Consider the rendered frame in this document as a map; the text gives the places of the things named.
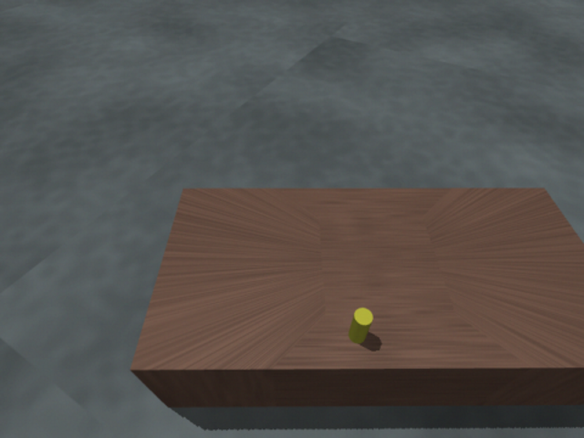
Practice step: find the can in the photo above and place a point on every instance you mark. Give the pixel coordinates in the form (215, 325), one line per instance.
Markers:
(360, 325)

